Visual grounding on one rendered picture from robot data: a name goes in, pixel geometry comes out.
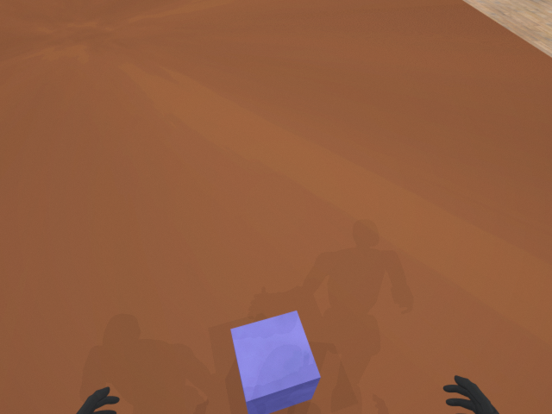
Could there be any robot right hand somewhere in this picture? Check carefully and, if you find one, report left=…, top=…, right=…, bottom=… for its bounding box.
left=443, top=375, right=499, bottom=414

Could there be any robot left hand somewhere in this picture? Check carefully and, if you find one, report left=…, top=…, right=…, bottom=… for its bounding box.
left=76, top=387, right=120, bottom=414

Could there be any carton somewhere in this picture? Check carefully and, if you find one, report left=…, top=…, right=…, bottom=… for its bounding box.
left=230, top=310, right=321, bottom=414

